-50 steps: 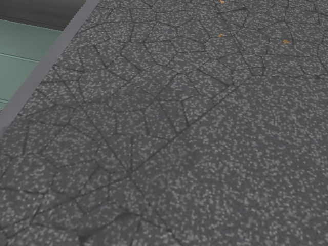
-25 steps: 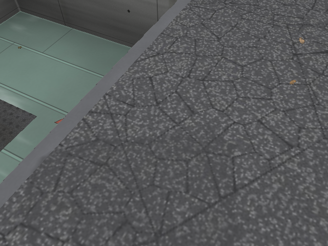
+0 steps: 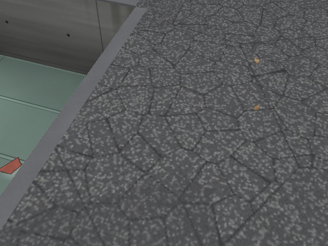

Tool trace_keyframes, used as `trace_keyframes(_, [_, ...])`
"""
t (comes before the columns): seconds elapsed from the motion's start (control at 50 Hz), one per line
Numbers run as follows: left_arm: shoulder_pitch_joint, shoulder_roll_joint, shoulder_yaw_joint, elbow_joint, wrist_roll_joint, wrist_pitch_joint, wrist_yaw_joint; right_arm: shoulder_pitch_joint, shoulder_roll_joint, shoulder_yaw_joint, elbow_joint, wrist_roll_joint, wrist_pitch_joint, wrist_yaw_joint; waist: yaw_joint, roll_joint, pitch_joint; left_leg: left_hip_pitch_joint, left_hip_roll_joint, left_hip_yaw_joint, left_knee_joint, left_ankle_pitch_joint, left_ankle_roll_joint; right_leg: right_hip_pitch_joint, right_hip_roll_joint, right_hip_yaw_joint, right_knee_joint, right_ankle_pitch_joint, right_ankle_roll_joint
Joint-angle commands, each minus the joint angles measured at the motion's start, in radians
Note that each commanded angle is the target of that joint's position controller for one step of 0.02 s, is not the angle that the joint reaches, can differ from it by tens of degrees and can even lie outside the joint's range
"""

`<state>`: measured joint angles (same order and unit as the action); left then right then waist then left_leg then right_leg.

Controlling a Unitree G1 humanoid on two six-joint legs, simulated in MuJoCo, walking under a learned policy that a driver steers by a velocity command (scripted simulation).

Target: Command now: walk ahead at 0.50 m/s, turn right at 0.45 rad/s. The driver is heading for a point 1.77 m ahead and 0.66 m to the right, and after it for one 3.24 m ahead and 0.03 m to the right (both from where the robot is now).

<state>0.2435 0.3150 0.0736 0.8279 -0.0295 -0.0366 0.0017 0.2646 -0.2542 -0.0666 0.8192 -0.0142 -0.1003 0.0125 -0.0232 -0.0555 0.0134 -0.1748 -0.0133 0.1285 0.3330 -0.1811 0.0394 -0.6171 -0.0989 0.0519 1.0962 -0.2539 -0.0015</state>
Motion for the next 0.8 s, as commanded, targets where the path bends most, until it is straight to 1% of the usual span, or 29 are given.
trace_keyframes(0.02, [0.015, 0.018, 0.007, -0.067, 0.006, 0.007, -0.005, -0.062, -0.127, -0.032, -0.049, -0.004, -0.024, -0.012, 0.033, 0.12, 0.008, 0.038, 0.283, -0.141, -0.208, 0.209, 0.156, -0.088, -0.048, 0.058, -0.076, 0.138, 0.012])
trace_keyframes(0.06, [-0.036, 0.007, 0.001, -0.083, 0.007, 0.001, -0.018, -0.055, -0.144, -0.036, -0.038, -0.002, -0.019, -0.019, 0.019, 0.113, 0.022, 0.047, 0.263, -0.067, -0.213, 0.224, 0.138, -0.07, -0.04, 0.032, -0.201, 0.244, 0.008])
trace_keyframes(0.1, [-0.113, -0.004, -0.007, -0.11, 0.01, -0.002, -0.032, -0.032, -0.163, -0.041, -0.026, 0.003, -0.013, -0.025, -0.01, 0.097, 0.044, 0.062, 0.264, -0.016, -0.218, 0.225, 0.128, -0.051, -0.028, -0.012, -0.306, 0.305, -0.001])
trace_keyframes(0.16, [-0.206, -0.004, -0.012, -0.157, 0.01, -0.002, -0.048, 0.019, -0.188, -0.05, -0.001, 0.017, 0.004, -0.028, -0.045, 0.086, 0.075, 0.157, 0.293, 0.021, -0.195, 0.243, 0.118, -0.074, -0.017, -0.051, -0.401, 0.28, -0.024])
trace_keyframes(0.2, [-0.24, 0.007, -0.01, -0.186, 0.01, 0.0, -0.058, 0.038, -0.203, -0.056, 0.012, 0.028, 0.02, -0.028, -0.046, 0.094, 0.083, 0.231, 0.313, 0.039, -0.149, 0.315, 0.104, -0.085, -0.002, -0.077, -0.438, 0.208, -0.049])
trace_keyframes(0.22, [-0.239, 0.017, -0.006, -0.196, 0.01, 0.001, -0.063, 0.035, -0.213, -0.059, 0.013, 0.032, 0.028, -0.029, -0.035, 0.104, 0.074, 0.256, 0.318, 0.054, -0.107, 0.425, 0.093, -0.059, 0.017, -0.099, -0.45, 0.161, -0.065])
trace_keyframes(0.24, [-0.219, 0.032, 0.003, -0.202, 0.01, 0.003, -0.064, 0.027, -0.229, -0.063, 0.011, 0.036, 0.035, -0.032, -0.014, 0.122, 0.047, 0.273, 0.318, 0.069, -0.042, 0.599, 0.081, -0.003, 0.049, -0.13, -0.452, 0.107, -0.085])
trace_keyframes(0.26, [-0.163, 0.055, 0.016, -0.197, 0.009, 0.006, -0.064, 0.018, -0.244, -0.067, 0.007, 0.04, 0.043, -0.035, 0.023, 0.142, 0.001, 0.279, 0.312, 0.084, 0.059, 0.773, 0.069, 0.086, 0.09, -0.163, -0.449, 0.055, -0.106])
trace_keyframes(0.28, [-0.036, 0.093, 0.04, -0.168, 0.005, 0.007, -0.06, 0.003, -0.248, -0.066, 0.003, 0.043, 0.052, -0.038, 0.099, 0.136, -0.066, 0.245, 0.285, 0.11, 0.236, 0.863, 0.047, 0.256, 0.14, -0.186, -0.493, 0.069, -0.137])
trace_keyframes(0.3, [0.135, 0.162, 0.078, -0.123, 0.004, 0.013, -0.044, 0.009, -0.227, -0.056, -0.003, 0.037, 0.052, -0.041, 0.179, 0.098, -0.156, 0.087, 0.243, 0.124, 0.485, 0.739, 0.005, 0.541, 0.154, -0.135, -0.539, 0.122, -0.177])
trace_keyframes(0.32, [0.183, 0.288, 0.105, -0.11, -0.002, 0.018, -0.024, 0.086, -0.101, -0.017, -0.051, -0.01, 0.034, -0.033, 0.113, -0.163, -0.232, -0.344, 0.111, 0.107, 0.864, -0.037, -0.062, 0.897, -0.107, 0.322, -0.561, 0.109, -0.319])
trace_keyframes(0.34, [0.184, 0.277, 0.09, -0.152, 0.005, 0.001, -0.031, 0.062, -0.092, 0.001, -0.078, 0.008, -0.01, -0.02, 0.109, -0.152, -0.403, -0.553, -0.028, -0.144, 1.059, -0.441, -0.074, 1.044, -0.251, 0.794, -0.757, -0.069, -0.455])
trace_keyframes(0.36, [0.174, 0.197, 0.066, -0.144, 0.014, -0.013, -0.039, -0.073, -0.172, -0.02, -0.105, 0.053, -0.035, -0.008, 0.157, -0.039, -0.305, -0.661, 0.029, -0.216, 1.079, -0.36, -0.049, 0.995, -0.227, 0.683, -0.81, -0.049, -0.384])
trace_keyframes(0.38, [0.129, 0.165, 0.057, -0.142, 0.012, -0.022, -0.038, -0.107, -0.163, -0.016, -0.118, 0.058, -0.048, -0.008, 0.128, -0.017, -0.191, -0.672, 0.07, -0.206, 1.009, -0.269, -0.029, 0.86, -0.188, 0.543, -0.805, 0.013, -0.346])
trace_keyframes(0.4, [0.055, 0.129, 0.045, -0.154, 0.01, -0.024, -0.035, -0.1, -0.158, -0.017, -0.102, 0.034, -0.05, -0.016, 0.078, 0.041, -0.12, -0.609, 0.111, -0.206, 0.922, -0.204, -0.03, 0.706, -0.143, 0.429, -0.805, 0.106, -0.311])
trace_keyframes(0.42, [0.0, 0.097, 0.034, -0.172, 0.018, -0.024, -0.031, -0.083, -0.171, -0.026, -0.093, 0.016, -0.041, -0.021, 0.038, 0.027, -0.086, -0.527, 0.137, -0.209, 0.852, -0.161, -0.037, 0.583, -0.109, 0.351, -0.822, 0.2, -0.295])
trace_keyframes(0.44, [-0.025, 0.087, 0.03, -0.188, 0.027, -0.024, -0.026, -0.067, -0.171, -0.029, -0.09, 0.011, -0.027, -0.019, 0.014, 0.011, -0.076, -0.468, 0.144, -0.211, 0.82, -0.136, -0.046, 0.51, -0.087, 0.321, -0.845, 0.241, -0.292])
trace_keyframes(0.48, [-0.021, 0.103, 0.035, -0.191, 0.023, -0.029, -0.017, -0.061, -0.142, -0.025, -0.095, 0.002, -0.006, -0.019, 0.0, 0.016, -0.069, -0.433, 0.136, -0.191, 0.74, -0.098, -0.075, 0.434, -0.067, 0.268, -0.868, 0.329, -0.3])
trace_keyframes(0.5, [-0.007, 0.117, 0.039, -0.188, 0.021, -0.03, -0.01, -0.083, -0.13, -0.022, -0.104, -0.001, 0.0, -0.02, 0.002, 0.019, -0.058, -0.434, 0.127, -0.183, 0.687, -0.059, -0.09, 0.407, -0.056, 0.241, -0.875, 0.351, -0.297])
trace_keyframes(0.52, [0.008, 0.128, 0.042, -0.183, 0.018, -0.03, -0.002, -0.12, -0.119, -0.017, -0.117, -0.002, 0.003, -0.021, 0.012, 0.017, -0.044, -0.444, 0.118, -0.18, 0.617, -0.005, -0.102, 0.392, -0.044, 0.221, -0.878, 0.351, -0.289])
trace_keyframes(0.56, [0.036, 0.133, 0.045, -0.175, 0.013, -0.026, 0.007, -0.199, -0.097, -0.006, -0.138, 0.0, 0.001, -0.018, 0.042, -0.001, -0.026, -0.422, 0.091, -0.179, 0.449, 0.133, -0.111, 0.371, -0.009, 0.186, -0.872, 0.292, -0.255])
trace_keyframes(0.6, [0.062, 0.136, 0.046, -0.168, 0.009, -0.02, 0.012, -0.269, -0.087, 0.001, -0.155, 0.008, -0.005, -0.008, 0.072, -0.024, -0.014, -0.371, 0.056, -0.174, 0.308, 0.236, -0.112, 0.355, 0.008, 0.182, -0.862, 0.213, -0.23])
trace_keyframes(0.66, [0.109, 0.138, 0.048, -0.15, 0.003, -0.013, 0.014, -0.325, -0.111, -0.003, -0.179, 0.023, -0.015, 0.006, 0.094, -0.037, -0.007, -0.331, 0.031, -0.193, 0.214, 0.261, -0.101, 0.391, -0.021, 0.246, -0.821, 0.144, -0.216])
trace_keyframes(0.7, [0.117, 0.129, 0.048, -0.146, 0.003, -0.008, 0.018, -0.317, -0.14, -0.013, -0.182, 0.025, -0.024, 0.013, 0.081, -0.049, -0.01, -0.307, 0.028, -0.213, 0.17, 0.208, -0.081, 0.444, -0.045, 0.308, -0.764, 0.116, -0.202])
trace_keyframes(0.72, [0.111, 0.13, 0.049, -0.148, 0.005, -0.006, 0.02, -0.297, -0.152, -0.019, -0.18, 0.026, -0.029, 0.015, 0.067, -0.064, -0.011, -0.283, 0.027, -0.215, 0.163, 0.161, -0.068, 0.461, -0.054, 0.335, -0.734, 0.122, -0.194])
trace_keyframes(0.74, [0.099, 0.126, 0.049, -0.152, 0.007, -0.002, 0.02, -0.253, -0.161, -0.025, -0.17, 0.026, -0.034, 0.015, 0.041, -0.08, -0.02, -0.229, 0.023, -0.203, 0.146, 0.126, -0.051, 0.465, -0.051, 0.352, -0.697, 0.138, -0.181])
trace_keyframes(0.76, [0.09, 0.103, 0.041, -0.157, 0.009, 0.0, 0.02, -0.171, -0.176, -0.037, -0.147, 0.021, -0.038, 0.01, -0.002, -0.078, -0.054, -0.111, 0.02, -0.186, 0.111, 0.12, -0.026, 0.45, -0.013, 0.34, -0.623, 0.171, -0.157])
trace_keyframes(0.78, [0.087, 0.048, 0.02, -0.171, 0.017, -0.003, 0.015, -0.048, -0.215, -0.052, -0.132, 0.003, -0.043, 0.003, -0.06, -0.025, -0.162, 0.105, 0.123, -0.271, 0.128, 0.091, 0.026, 0.376, 0.045, 0.281, -0.416, 0.14, -0.121])
trace_keyframes(0.8, [0.19, -0.02, 0.0, -0.196, 0.012, -0.01, 0.017, 0.076, -0.301, -0.071, -0.117, -0.015, -0.038, -0.003, -0.044, 0.21, -0.31, 0.453, 0.351, -0.624, 0.089, -0.035, 0.148, 0.091, 0.18, 0.145, -0.072, -0.157, -0.048])
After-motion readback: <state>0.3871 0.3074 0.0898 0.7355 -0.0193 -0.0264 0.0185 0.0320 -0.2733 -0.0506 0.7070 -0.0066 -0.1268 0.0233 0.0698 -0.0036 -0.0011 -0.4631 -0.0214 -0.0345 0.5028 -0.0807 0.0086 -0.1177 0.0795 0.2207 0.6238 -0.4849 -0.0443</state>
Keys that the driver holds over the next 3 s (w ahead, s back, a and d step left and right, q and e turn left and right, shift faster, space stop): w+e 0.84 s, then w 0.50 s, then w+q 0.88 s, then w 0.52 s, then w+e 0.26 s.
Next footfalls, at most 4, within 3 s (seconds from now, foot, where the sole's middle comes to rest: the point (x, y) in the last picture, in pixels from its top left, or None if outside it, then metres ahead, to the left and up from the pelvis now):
0.30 right None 0.31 -0.16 -0.78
0.78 left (174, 212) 0.64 -0.05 -0.78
1.28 right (256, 195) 0.71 -0.42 -0.78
1.82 left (231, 129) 1.10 -0.38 -0.78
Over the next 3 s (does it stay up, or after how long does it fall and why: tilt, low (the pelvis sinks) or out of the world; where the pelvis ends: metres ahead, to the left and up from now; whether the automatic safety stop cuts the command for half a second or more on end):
stays up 1.54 -0.50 0.00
